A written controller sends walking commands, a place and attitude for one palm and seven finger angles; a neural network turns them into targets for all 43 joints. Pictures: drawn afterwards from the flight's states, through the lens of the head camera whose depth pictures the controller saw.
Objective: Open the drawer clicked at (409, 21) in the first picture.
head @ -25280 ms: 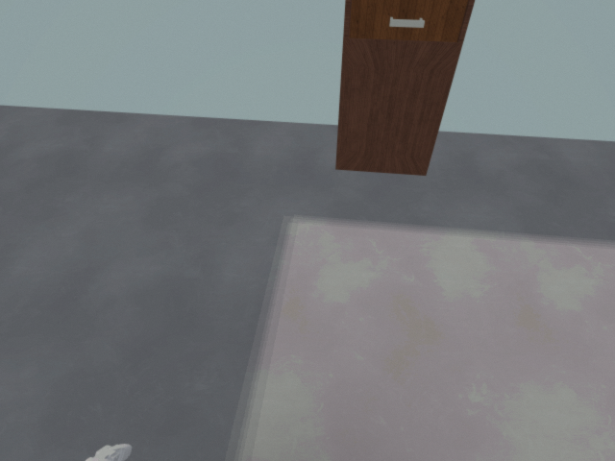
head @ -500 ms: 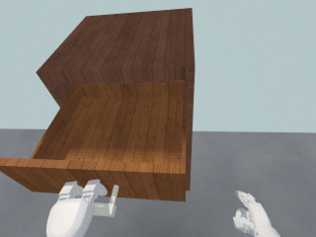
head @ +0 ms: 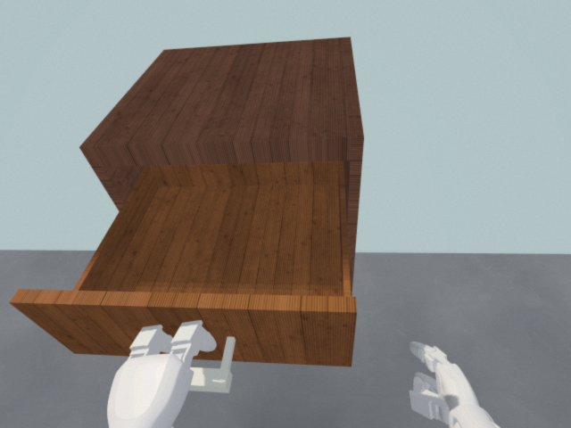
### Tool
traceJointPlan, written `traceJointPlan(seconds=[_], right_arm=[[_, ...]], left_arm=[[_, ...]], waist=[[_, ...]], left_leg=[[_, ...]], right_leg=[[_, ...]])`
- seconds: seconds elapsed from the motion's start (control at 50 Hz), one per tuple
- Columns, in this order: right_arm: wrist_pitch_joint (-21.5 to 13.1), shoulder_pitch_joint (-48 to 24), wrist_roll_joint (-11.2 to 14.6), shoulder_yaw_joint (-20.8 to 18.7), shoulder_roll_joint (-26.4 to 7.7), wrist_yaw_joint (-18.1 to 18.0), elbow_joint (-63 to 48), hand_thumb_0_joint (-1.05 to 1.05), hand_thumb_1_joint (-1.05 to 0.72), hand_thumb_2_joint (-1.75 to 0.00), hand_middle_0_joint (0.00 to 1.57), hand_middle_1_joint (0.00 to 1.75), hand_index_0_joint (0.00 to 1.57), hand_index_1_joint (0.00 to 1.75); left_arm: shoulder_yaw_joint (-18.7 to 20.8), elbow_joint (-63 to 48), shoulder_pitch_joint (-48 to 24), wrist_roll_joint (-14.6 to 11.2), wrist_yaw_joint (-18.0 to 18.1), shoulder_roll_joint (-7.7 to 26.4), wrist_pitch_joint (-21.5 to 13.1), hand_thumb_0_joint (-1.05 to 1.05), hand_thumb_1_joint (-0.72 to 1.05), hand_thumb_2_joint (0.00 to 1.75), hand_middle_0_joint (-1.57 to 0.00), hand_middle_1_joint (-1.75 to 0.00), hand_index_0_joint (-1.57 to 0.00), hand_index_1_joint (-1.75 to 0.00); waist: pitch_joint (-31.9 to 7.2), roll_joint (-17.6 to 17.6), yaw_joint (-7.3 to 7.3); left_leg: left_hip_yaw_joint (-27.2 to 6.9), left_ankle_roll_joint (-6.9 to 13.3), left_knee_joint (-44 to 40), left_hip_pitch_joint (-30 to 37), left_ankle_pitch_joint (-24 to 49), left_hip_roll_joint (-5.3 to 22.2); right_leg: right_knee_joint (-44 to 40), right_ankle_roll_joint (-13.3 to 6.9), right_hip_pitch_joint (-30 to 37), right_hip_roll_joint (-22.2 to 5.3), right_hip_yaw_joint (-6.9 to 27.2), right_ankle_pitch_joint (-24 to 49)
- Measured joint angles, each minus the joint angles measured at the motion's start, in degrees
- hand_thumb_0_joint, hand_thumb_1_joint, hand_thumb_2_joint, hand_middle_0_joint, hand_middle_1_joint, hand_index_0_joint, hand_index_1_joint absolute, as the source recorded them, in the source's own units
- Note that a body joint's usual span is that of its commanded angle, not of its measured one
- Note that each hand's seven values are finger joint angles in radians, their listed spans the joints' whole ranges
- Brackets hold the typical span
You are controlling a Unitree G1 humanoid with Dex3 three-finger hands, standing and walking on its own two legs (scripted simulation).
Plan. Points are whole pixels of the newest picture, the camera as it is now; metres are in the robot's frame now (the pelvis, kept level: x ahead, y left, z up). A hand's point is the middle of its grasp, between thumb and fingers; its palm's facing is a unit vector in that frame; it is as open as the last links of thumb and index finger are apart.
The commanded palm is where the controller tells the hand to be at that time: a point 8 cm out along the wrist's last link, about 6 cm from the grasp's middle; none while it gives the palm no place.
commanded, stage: lift the hand off the handle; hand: left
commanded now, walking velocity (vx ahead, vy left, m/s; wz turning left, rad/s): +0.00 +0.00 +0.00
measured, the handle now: (183, 360) +0.20 +0.17 +0.04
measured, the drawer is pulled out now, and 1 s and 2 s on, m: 0.28 0.27 0.27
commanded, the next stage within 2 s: draw the hand back to the body in 1.06 s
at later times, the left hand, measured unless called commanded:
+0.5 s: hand (160, 374) +0.16 +0.16 +0.09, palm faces +0.10 -0.28 -0.95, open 13.4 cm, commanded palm +0.12 +0.16 +0.17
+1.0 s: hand (150, 306) +0.19 +0.15 +0.19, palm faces +0.27 -0.39 -0.88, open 13.9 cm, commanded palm +0.13 +0.16 +0.24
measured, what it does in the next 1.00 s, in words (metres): stands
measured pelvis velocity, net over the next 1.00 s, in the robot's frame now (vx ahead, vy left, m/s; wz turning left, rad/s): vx -0.01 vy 0.02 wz -0.04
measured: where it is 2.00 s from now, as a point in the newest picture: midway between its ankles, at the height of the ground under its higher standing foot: outside the picture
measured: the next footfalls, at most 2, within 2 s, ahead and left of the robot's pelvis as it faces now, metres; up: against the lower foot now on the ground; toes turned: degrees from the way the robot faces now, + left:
none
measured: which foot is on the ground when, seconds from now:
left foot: down 0.00-1.00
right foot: down 0.00-1.00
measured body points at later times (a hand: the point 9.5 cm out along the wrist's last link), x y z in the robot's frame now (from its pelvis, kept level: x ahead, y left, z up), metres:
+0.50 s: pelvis +0.00 +0.02 +0.01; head -0.02 -0.03 +0.46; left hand +0.15 +0.18 +0.14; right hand +0.23 -0.16 -0.07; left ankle +0.01 +0.09 -0.69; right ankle -0.01 -0.05 -0.69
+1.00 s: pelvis -0.01 +0.02 +0.03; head -0.05 -0.03 +0.47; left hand +0.17 +0.17 +0.24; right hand +0.22 -0.16 -0.04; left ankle +0.01 +0.09 -0.69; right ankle -0.01 -0.05 -0.69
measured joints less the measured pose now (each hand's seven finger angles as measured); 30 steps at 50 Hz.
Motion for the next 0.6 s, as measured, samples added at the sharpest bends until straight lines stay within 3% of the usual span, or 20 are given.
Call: traceJointPlan(seconds=[0.08, 0.3, 0.6], right_arm=[[0.1, -0.1, 0.1, 0.1, -0.3, 0.5, -0.4, 0.01, -0.91, -0.89, 0.19, 0.30, 0.20, 0.30], [0.6, 0.0, 0.8, 0.0, -1.4, 2.2, -2.0, 0.01, -0.91, -0.89, 0.19, 0.30, 0.20, 0.30], [2.1, 0.5, 2.2, 1.9, -0.5, 1.7, -1.2, 0.01, -0.91, -0.89, 0.19, 0.30, 0.20, 0.30]], left_arm=[[0.2, -2.7, 1.4, -0.1, -0.4, 1.1, -0.1, 0.00, -0.49, 0.30, -0.34, -1.21, -0.37, -1.22], [-1.7, -10.5, 3.1, -1.5, -3.4, 0.8, 3.6, 0.00, -0.49, 0.30, -0.35, -1.22, -0.38, -1.23], [-3.4, -16.1, -2.0, -4.4, -10.1, 3.7, 8.0, 0.00, -0.49, 0.30, -0.42, -1.25, -0.39, -1.23]], waist=[[0.1, -0.1, 0.17], [0.4, 1.6, 0.70], [2.4, 2.8, 1.67]], left_leg=[[0.5, 0.3, -0.7, 1.3, 0.0, 0.2], [1.3, 1.3, -1.8, 3.9, 0.1, 0.3], [1.4, 1.8, -5.2, 8.5, 2.1, 0.0]], right_leg=[[-0.8, 0.3, 1.3, 0.2, 0.6, 0.2], [-2.4, 1.3, 4.0, 0.2, 1.6, 0.7], [-5.6, 2.0, 8.6, -0.3, 2.1, 2.5]])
